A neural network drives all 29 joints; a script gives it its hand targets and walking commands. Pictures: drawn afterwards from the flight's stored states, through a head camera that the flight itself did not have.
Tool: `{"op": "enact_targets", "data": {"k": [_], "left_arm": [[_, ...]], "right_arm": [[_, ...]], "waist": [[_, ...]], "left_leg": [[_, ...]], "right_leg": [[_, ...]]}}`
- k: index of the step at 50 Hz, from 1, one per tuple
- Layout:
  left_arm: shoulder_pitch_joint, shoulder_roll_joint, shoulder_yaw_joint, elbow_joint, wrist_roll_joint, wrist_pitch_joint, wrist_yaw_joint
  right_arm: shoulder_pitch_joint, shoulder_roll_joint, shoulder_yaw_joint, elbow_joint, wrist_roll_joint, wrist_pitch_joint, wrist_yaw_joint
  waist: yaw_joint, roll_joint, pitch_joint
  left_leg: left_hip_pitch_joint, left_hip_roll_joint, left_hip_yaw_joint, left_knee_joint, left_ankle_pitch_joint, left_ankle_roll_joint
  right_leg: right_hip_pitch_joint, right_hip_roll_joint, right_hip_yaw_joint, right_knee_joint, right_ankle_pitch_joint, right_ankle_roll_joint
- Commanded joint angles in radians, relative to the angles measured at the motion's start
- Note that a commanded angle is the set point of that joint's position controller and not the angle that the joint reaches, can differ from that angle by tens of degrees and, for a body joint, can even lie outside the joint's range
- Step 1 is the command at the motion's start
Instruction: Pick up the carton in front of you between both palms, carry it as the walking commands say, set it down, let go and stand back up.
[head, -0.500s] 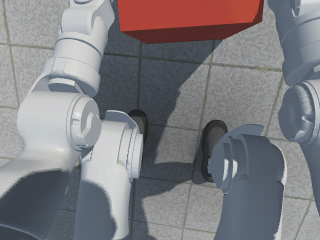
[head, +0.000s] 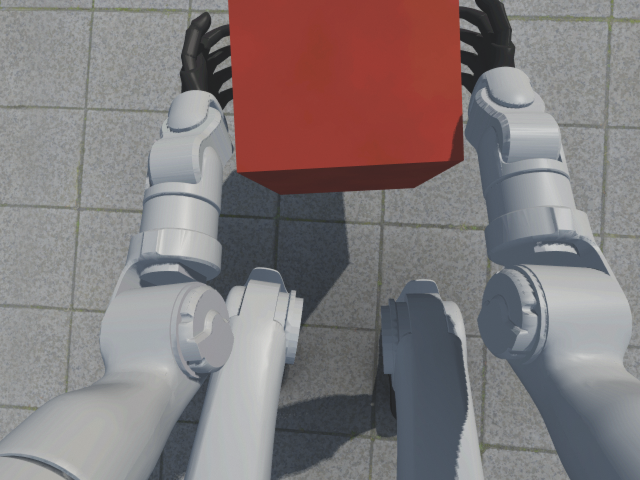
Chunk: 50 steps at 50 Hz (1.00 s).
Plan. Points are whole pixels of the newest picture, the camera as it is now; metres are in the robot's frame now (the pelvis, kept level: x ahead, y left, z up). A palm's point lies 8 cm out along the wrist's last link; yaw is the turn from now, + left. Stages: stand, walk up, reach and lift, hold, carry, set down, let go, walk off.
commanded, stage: reach and lift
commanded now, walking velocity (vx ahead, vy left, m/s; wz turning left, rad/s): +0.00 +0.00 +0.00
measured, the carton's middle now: (343, 101) +0.54 +0.01 -0.15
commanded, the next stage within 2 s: none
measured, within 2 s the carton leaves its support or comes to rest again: neither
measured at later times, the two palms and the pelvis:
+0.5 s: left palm (127, 61) +0.48 +0.16 +0.06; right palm (574, 46) +0.50 -0.14 +0.06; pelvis +0.01 +0.00 +0.11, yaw -1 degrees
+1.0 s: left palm out of the picture +0.43 +0.15 +0.23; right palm out of the picture +0.44 -0.15 +0.22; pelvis +0.06 +0.00 +0.26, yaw -1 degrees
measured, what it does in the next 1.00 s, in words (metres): rises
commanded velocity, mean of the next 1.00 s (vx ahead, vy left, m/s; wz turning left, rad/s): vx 0.00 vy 0.00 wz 0.00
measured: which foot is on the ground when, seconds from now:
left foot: down 0.00-1.00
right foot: down 0.00-1.00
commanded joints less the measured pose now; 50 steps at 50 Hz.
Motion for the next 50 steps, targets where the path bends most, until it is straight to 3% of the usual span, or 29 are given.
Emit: {"op": "enact_targets", "data": {"k": [1, 4, 9, 21, 27, 36, 50], "left_arm": [[-0.682, -0.949, -0.400, 0.016, -0.019, 0.026, -0.294], [-0.692, -0.951, -0.352, 0.038, 0.026, 0.028, -0.303], [-0.710, -0.991, -0.364, 0.026, 0.033, 0.037, -0.313], [-0.563, -1.132, -0.569, -0.098, -0.061, 0.085, -0.334], [-0.429, -1.164, -0.614, -0.098, -0.071, 0.079, -0.333], [-0.247, -1.180, -0.606, -0.062, -0.040, 0.050, -0.331], [0.035, -1.198, -0.661, -0.089, -0.006, 0.018, -0.327]], "right_arm": [[-0.517, 1.091, 0.274, 0.020, 0.025, 0.008, 0.280], [-0.525, 1.075, 0.194, 0.046, -0.028, 0.007, 0.289], [-0.535, 1.093, 0.166, 0.031, -0.053, 0.013, 0.296], [-0.425, 1.242, 0.377, -0.159, 0.050, 0.060, 0.319], [-0.305, 1.284, 0.430, -0.180, 0.066, 0.054, 0.313], [-0.121, 1.311, 0.417, -0.161, 0.029, 0.027, 0.298], [0.145, 1.342, 0.481, -0.223, 0.017, -0.003, 0.293]], "waist": [[0.042, -0.093, -0.972], [0.030, -0.081, -0.956], [0.009, -0.050, -1.043], [0.006, -0.042, -1.291], [0.007, -0.048, -1.191], [-0.009, -0.036, -1.012], [-0.013, -0.021, -0.828]], "left_leg": [[0.501, -0.070, 0.207, -0.255, 0.153, 0.066], [0.519, -0.072, 0.199, -0.311, 0.124, 0.071], [0.597, -0.075, 0.194, -0.388, 0.117, 0.067], [0.899, -0.079, 0.185, -0.520, 0.295, 0.050], [0.977, -0.081, 0.163, -0.608, 0.310, 0.050], [1.106, -0.081, 0.123, -0.775, 0.295, 0.059], [1.429, -0.056, 0.057, -1.062, 0.364, 0.080]], "right_leg": [[0.547, 0.052, -0.175, -0.297, 0.134, -0.050], [0.549, 0.057, -0.172, -0.350, 0.102, -0.059], [0.634, 0.060, -0.173, -0.420, 0.097, -0.062], [0.908, 0.066, -0.178, -0.549, 0.275, -0.037], [0.990, 0.067, -0.162, -0.638, 0.295, -0.031], [1.145, 0.059, -0.118, -0.807, 0.295, -0.037], [1.465, 0.035, -0.053, -1.090, 0.375, -0.047]]}}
